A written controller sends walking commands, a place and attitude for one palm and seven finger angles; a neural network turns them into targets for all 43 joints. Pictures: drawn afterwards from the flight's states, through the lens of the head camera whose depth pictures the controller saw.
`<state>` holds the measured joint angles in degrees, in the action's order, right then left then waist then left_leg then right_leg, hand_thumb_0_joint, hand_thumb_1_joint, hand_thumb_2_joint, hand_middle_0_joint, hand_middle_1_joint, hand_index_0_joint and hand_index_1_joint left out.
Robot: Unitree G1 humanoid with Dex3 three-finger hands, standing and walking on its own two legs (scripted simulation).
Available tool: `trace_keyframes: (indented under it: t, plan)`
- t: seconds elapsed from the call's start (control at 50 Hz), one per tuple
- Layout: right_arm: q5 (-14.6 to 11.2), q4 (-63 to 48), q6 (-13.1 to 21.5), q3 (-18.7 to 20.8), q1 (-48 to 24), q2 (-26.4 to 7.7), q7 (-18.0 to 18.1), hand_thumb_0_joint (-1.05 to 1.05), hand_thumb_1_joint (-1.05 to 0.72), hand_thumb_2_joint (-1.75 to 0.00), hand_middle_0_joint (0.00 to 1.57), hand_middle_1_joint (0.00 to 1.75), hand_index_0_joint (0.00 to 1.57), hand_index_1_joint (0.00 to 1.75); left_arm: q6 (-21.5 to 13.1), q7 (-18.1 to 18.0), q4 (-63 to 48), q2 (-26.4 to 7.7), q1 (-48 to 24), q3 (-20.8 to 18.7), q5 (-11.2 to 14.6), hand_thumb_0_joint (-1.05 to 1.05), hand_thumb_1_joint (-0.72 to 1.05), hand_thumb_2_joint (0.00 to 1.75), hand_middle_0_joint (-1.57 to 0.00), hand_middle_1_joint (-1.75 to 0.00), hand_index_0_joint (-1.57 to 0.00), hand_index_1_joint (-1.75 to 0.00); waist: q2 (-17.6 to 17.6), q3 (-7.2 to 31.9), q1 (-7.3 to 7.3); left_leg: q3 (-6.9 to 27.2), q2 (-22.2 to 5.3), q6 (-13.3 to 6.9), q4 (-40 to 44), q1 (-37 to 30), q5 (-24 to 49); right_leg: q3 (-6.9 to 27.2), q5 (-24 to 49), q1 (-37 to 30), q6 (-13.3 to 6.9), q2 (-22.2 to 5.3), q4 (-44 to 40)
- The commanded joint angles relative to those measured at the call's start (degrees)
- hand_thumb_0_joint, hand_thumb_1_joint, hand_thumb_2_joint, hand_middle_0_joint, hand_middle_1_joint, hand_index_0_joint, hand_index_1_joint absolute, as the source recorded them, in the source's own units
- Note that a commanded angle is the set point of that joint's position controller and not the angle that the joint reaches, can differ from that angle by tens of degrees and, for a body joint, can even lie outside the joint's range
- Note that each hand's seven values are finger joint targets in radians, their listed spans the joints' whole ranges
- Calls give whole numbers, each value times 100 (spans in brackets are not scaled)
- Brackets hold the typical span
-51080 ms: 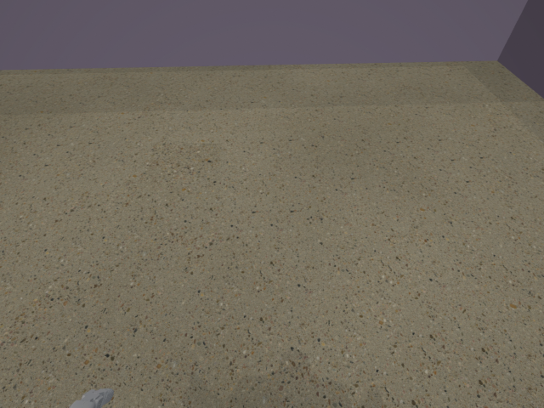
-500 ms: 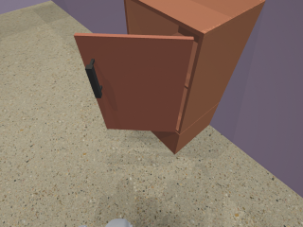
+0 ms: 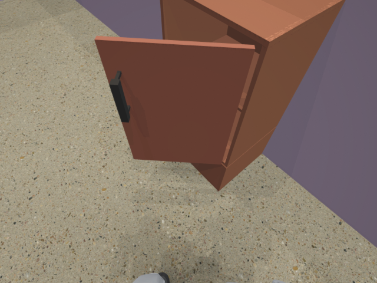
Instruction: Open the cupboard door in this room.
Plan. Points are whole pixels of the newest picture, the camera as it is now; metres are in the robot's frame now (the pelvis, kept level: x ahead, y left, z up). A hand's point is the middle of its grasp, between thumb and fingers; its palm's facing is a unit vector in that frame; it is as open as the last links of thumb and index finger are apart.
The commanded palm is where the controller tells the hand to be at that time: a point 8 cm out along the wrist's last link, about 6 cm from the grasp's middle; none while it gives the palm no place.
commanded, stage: come to a stop and stand still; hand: left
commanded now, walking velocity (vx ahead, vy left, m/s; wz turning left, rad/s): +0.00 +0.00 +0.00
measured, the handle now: (122, 97) +0.60 +0.26 -0.03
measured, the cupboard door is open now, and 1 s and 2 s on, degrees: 46 46 46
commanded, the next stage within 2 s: look again from close up in 0.46 s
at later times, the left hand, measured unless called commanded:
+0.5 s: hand out of the picture +0.00 +0.13 -0.17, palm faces +0.06 -0.98 -0.18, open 7.3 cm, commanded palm none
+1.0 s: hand out of the picture -0.01 +0.15 -0.17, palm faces +0.03 -0.98 -0.22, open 7.4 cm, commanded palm none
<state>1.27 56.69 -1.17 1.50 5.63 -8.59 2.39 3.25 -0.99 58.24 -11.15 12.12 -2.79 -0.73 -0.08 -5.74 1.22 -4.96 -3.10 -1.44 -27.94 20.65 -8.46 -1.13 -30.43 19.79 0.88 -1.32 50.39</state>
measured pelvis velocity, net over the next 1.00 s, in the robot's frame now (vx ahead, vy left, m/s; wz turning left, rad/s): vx -0.02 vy -0.03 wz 0.02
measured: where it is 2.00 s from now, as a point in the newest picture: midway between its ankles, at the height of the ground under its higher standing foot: outside the picture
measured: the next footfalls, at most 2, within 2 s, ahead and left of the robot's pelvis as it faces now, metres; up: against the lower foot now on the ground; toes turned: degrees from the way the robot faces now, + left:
right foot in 0.10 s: +0.00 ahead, -0.15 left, +0.00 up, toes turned -2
left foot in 0.32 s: +0.02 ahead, +0.09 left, +0.00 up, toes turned +4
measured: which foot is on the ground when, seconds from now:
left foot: down 0.00-0.12, up 0.14-0.30, down 0.32-1.00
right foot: up 0.00-0.08, down 0.10-1.00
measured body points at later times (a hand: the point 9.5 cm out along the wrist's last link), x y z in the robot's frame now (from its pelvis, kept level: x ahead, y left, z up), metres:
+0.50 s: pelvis -0.02 -0.05 +0.00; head +0.00 -0.04 +0.45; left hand +0.00 +0.18 -0.16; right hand -0.02 -0.27 -0.15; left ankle -0.02 +0.08 -0.74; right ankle -0.04 -0.15 -0.74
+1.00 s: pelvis -0.02 -0.03 +0.00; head -0.01 -0.04 +0.45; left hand -0.02 +0.20 -0.15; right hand +0.00 -0.25 -0.16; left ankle -0.02 +0.08 -0.74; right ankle -0.04 -0.15 -0.74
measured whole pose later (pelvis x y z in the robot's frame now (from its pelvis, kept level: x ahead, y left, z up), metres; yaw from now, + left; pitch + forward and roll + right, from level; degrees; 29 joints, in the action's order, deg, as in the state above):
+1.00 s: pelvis -0.02 -0.03 +0.00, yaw +1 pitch -1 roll +0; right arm 0.8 61.2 0.9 -0.9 16.1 -9.9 1.1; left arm -0.6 -1.5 61.5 -9.6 16.3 0.4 -0.7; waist -0.7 -1.4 0.1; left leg -2.9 -0.4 -0.4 -28.9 13.0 -15.3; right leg -2.5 -18.2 10.9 0.4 -2.0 29.7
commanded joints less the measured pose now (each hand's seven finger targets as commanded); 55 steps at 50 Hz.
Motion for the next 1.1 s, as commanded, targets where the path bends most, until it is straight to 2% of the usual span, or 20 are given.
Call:
trace_keyframes:
  t: [0.0,0.04,0.06,0.08,0.1,0.12,0.16,0.22,0.26,0.3,0.34,0.38,0.52,0.54,0.56,0.6,0.66,0.72,0.76,1.08]
  plan:
    - [16,-86,6,367,528,-1225,33,0,-90,-90,20,30,20,30,-115,-17,-225,-192,712,-76,-25,0,90,90,-20,-30,-20,-30,-853,1134,-92,1217,-1317,-726,697,-822,931,-178,608,-582,-21,-5,-1305]
    - [-41,-109,-39,372,524,-1081,-21,0,-90,-90,20,30,20,30,-151,-37,-124,-334,1041,-103,-52,0,90,90,-20,-30,-20,-30,-251,1064,54,911,-797,-308,363,-191,-294,-121,1611,-1395,-57,-78,-2753]
    - [-86,-165,-77,337,573,-763,-58,0,-90,-90,20,30,20,30,-191,-63,-166,-715,945,-138,-111,0,90,90,-20,-30,-20,-30,915,820,2,492,-217,56,-278,354,-1202,950,1317,-1356,-340,-895,-3447]
    - [-76,-285,-122,272,353,-561,-124,0,-90,-90,20,30,20,30,-207,-68,-283,-1010,556,-148,-108,0,90,90,-20,-30,-20,-30,1730,336,-15,183,180,285,-884,458,-1827,1634,916,-496,-780,-1735,-3932]
    - [-46,-314,-147,276,222,-640,-173,0,-90,-90,20,30,20,30,-229,-76,-404,-1017,245,-108,-91,0,90,90,-20,-30,-20,-30,1257,265,1,410,95,257,-1409,114,-1959,1492,641,35,-1026,-1893,-4019]
    - [-24,-239,-157,280,250,-566,-188,0,-90,-90,20,30,20,30,-264,-91,-433,-870,-10,-79,-105,0,90,90,-20,-30,-20,-30,1140,151,-123,479,79,223,-1691,156,-1803,1251,966,139,-1015,-1642,-3842]
    - [-14,20,-154,260,503,-560,-168,0,-90,-90,20,30,20,30,-299,-72,-354,-741,-145,-38,-57,0,90,90,-20,-30,-20,-30,1267,137,-188,415,126,238,-1955,108,-1455,833,2265,-166,-943,-1290,-3469]
    - [-54,217,-77,180,803,-418,-146,0,-90,-90,20,30,20,30,-350,-82,-205,-673,-1,-3,-38,0,90,90,-20,-30,-20,-30,923,159,-213,266,117,296,-949,-308,-1168,472,3101,-509,-832,-1101,-3044]
    - [-59,386,10,135,1046,-442,-123,0,-90,-90,20,30,20,30,-368,-79,-88,-644,94,33,12,0,90,90,-20,-30,-20,-30,507,329,-245,414,76,263,200,-985,-132,434,2857,-498,-574,-944,-2693]
    - [-37,471,145,113,1024,-725,-56,0,-90,-90,20,30,20,30,-362,-58,5,-382,412,85,71,0,90,90,-20,-30,-20,-30,-370,555,-33,1162,-600,-41,502,-1150,1162,219,2313,-681,-220,-452,-2539]
    - [-17,505,136,70,966,-784,-3,0,-90,-90,20,30,20,30,-348,-66,81,-338,384,91,64,0,90,90,-20,-30,-20,-30,-79,355,-2,1003,-563,-10,543,-752,692,309,2198,-983,-218,-396,-2875]
    - [-42,622,157,32,1004,-665,2,0,-90,-90,20,30,20,30,-304,-56,201,-425,283,78,71,0,90,90,-20,-30,-20,-30,-787,482,-25,963,-443,33,748,-765,609,199,2146,-1214,-223,-428,-2785]
    - [-50,719,132,12,1154,-570,8,0,-90,-90,20,30,20,30,-349,-47,400,-346,361,131,54,0,90,90,-20,-30,-20,-30,136,281,-97,730,-285,124,757,-995,124,277,1993,-1020,-258,-497,-3211]
    - [-102,292,247,16,572,-724,-81,0,-90,-90,20,30,20,30,-517,-319,494,-429,1021,162,-46,0,90,90,-20,-30,-20,-30,-191,139,161,425,-217,244,-570,-690,150,760,4270,-784,-106,-867,-3143]
    - [-81,147,197,-31,1024,-320,-136,0,-90,-90,20,30,20,30,-598,-281,199,-751,625,136,-23,0,90,90,-20,-30,-20,-30,-64,534,-296,457,-59,194,-456,-588,-858,883,3520,-919,-404,-1131,-3109]
    - [-35,213,210,-58,1357,-366,-161,0,-90,-90,20,30,20,30,-611,-211,98,-634,354,128,-48,0,90,90,-20,-30,-20,-30,-7,624,-371,504,-121,124,-158,-821,-306,431,2346,-691,-493,-780,-2937]
    - [-35,121,259,-64,1378,-574,-143,0,-90,-90,20,30,20,30,-552,-179,66,-384,544,177,-16,0,90,90,-20,-30,-20,-30,164,432,-269,676,-256,14,79,-660,41,234,1731,-632,-361,-455,-2736]
    - [-30,104,297,-97,1319,-619,-117,0,-90,-90,20,30,20,30,-516,-150,92,-356,659,192,-17,0,90,90,-20,-30,-20,-30,-137,221,-187,800,-300,-57,293,-566,195,194,1734,-643,-320,-349,-2567]
    - [-38,95,297,-102,1275,-659,-101,0,-90,-90,20,30,20,30,-493,-134,112,-343,724,199,-7,0,90,90,-20,-30,-20,-30,121,159,-151,791,-288,-72,392,-539,10,220,1651,-623,-291,-347,-2603]
    - [-48,340,341,-121,1190,-704,-75,0,-90,-90,20,30,20,30,-461,-98,167,-475,703,180,-13,0,90,90,-20,-30,-20,-30,0,347,-86,682,-271,-76,478,-788,343,249,2179,-809,-248,-449,-2630]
